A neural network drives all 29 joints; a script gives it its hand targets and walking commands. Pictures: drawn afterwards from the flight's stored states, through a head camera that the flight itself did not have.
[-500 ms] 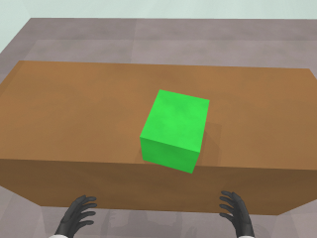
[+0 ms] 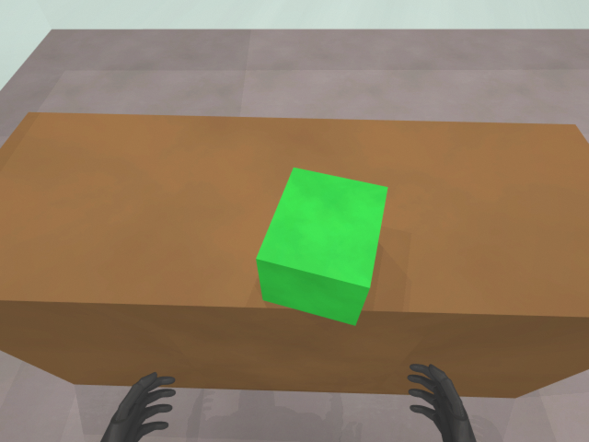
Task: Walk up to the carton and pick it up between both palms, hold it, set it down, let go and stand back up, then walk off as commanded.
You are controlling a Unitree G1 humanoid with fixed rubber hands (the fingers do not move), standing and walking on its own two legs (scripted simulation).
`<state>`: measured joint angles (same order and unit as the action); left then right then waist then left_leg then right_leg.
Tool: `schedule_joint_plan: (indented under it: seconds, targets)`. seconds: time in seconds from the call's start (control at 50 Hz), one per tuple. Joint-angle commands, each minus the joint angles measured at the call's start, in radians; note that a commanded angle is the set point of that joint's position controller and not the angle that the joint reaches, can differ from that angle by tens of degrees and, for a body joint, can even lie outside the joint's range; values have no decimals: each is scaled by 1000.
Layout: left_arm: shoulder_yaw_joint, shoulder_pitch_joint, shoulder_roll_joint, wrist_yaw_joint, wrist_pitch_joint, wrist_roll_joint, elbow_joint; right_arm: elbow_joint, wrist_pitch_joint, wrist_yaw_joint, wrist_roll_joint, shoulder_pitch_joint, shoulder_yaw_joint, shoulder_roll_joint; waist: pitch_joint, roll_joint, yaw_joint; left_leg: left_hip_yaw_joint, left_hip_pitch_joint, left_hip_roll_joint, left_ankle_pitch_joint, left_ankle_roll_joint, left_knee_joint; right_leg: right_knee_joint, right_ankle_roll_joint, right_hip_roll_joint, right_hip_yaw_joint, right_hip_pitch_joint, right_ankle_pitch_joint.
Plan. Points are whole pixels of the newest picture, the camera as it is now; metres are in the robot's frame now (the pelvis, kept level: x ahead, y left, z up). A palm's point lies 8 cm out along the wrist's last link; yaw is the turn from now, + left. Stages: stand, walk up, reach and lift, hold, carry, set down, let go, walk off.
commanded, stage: let go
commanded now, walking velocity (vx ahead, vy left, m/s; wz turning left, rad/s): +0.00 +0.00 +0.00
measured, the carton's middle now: (323, 245) +0.42 -0.03 -0.04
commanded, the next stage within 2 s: stand in 0.44 s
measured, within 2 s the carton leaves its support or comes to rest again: neither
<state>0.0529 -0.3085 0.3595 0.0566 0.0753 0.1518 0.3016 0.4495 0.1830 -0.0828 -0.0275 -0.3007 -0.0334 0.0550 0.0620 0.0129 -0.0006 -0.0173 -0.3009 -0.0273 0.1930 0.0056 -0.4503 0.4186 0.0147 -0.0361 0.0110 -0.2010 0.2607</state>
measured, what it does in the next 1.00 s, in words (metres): stands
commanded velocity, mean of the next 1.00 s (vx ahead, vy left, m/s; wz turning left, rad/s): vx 0.00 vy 0.00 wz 0.00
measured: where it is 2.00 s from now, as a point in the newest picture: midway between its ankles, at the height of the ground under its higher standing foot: outside the picture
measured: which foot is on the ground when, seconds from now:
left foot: down 0.00-1.00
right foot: down 0.00-1.00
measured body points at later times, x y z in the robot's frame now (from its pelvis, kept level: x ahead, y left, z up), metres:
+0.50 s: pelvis +0.00 +0.00 +0.00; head +0.05 +0.01 +0.45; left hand +0.16 +0.24 -0.09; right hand +0.16 -0.20 -0.09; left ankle +0.02 +0.12 -0.74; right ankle -0.03 -0.11 -0.74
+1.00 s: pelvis +0.01 +0.00 +0.00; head +0.03 +0.01 +0.45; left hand +0.10 +0.27 -0.12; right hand +0.12 -0.27 -0.11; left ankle +0.02 +0.12 -0.74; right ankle -0.03 -0.11 -0.74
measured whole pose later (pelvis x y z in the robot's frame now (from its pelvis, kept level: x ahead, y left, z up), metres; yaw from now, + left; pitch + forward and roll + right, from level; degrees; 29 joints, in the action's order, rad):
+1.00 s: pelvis +0.01 +0.00 +0.00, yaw +0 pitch +3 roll -1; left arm 0.05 -0.29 0.32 0.02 -0.03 -0.02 0.74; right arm 0.75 0.04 0.01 0.03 -0.25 -0.02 0.30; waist 0.00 0.01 0.00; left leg -0.02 -0.30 -0.03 0.21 0.01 -0.46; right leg 0.42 0.02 -0.04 0.01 -0.19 0.27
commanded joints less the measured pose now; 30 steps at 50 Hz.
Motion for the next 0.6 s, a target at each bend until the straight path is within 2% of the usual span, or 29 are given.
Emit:
schedule_joint_plan:
  seconds: [0.0,0.02,0.1,0.18,0.26,0.42,0.44,0.46,0.48,0.52,0.56,0.58]
  targets:
    - [-99,81,62,-23,-49,-35,-90,-23,80,11,-5,105,77,144,-186,-72,-8,-35,417,34,-223,37,63,-143,-27,17,-34,-76,-195]
    - [-92,78,41,-27,-44,-45,-70,8,79,18,0,113,80,157,-175,-76,-13,-30,421,31,-225,42,64,-142,-24,13,-38,-89,-184]
    - [-95,86,41,-32,-38,-52,-63,13,76,26,-4,117,78,167,-171,-76,-6,-35,415,31,-205,38,66,-144,-20,15,-35,-95,-158]
    - [-96,104,45,-38,-38,-48,-81,5,79,26,0,126,78,169,-187,-62,-17,-38,412,36,-203,32,61,-140,-28,19,-34,-89,-171]
    - [-92,97,22,-47,-28,-68,-49,63,76,40,4,135,85,193,-170,-73,-17,-34,418,30,-203,39,61,-138,-20,14,-39,-107,-161]
    - [-90,108,12,-59,-23,-78,-29,95,82,55,12,168,103,216,-184,-71,-21,-33,413,25,-189,39,65,-130,-16,9,-40,-111,-144]
    - [-140,52,128,-75,-71,-207,99,214,-5,61,95,37,142,404,-343,-75,10,85,271,-63,-357,-21,-48,26,1,115,78,59,-278]
    - [-143,31,164,-72,-86,-214,111,218,-47,63,89,33,144,419,-346,-14,11,61,204,-51,-310,-30,-52,44,1,117,61,133,-287]
    - [-136,34,163,-66,-98,-216,120,211,-67,67,85,55,142,416,-323,1,12,61,166,-50,-252,-32,-46,44,6,123,78,131,-270]
    - [-131,27,167,-61,-116,-212,151,202,-90,74,76,85,133,403,-298,-33,12,61,149,-48,-173,-32,-30,32,12,132,91,108,-214]
    - [-127,50,172,-56,-127,-209,177,215,-96,81,66,97,121,397,-281,-13,4,70,144,-56,-129,-35,-13,16,16,136,101,85,-171]
    - [-128,36,176,-56,-131,-207,193,231,-100,83,63,100,119,406,-282,-23,9,74,145,-62,-135,-43,-14,17,17,135,97,80,-168]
